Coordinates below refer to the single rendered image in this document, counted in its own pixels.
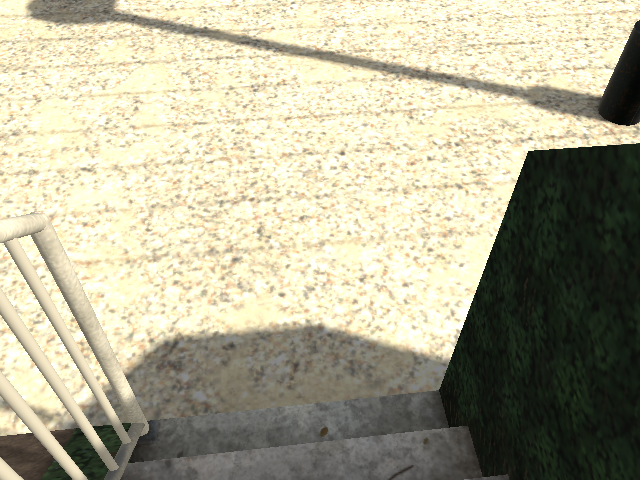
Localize stairs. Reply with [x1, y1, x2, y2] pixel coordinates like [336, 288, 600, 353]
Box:
[120, 390, 509, 480]

